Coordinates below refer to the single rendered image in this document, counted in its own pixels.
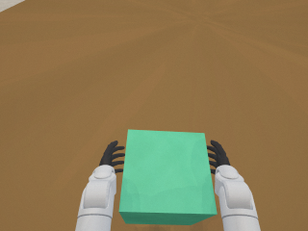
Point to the left robot hand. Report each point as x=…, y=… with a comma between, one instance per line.
x=108, y=156

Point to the right robot hand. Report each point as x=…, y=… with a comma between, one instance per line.
x=220, y=156

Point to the robot left forearm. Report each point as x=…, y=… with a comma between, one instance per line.
x=97, y=201

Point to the robot right forearm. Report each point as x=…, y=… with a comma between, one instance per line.
x=237, y=207

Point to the carton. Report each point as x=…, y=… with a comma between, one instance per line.
x=166, y=179

